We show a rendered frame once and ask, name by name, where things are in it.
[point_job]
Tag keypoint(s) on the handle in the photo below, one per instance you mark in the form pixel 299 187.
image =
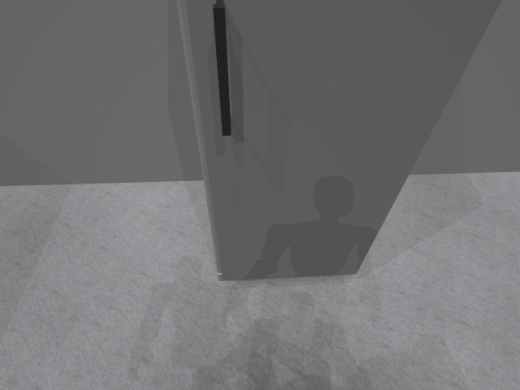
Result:
pixel 222 64

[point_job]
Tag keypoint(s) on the fridge door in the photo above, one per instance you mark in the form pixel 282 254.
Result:
pixel 331 103

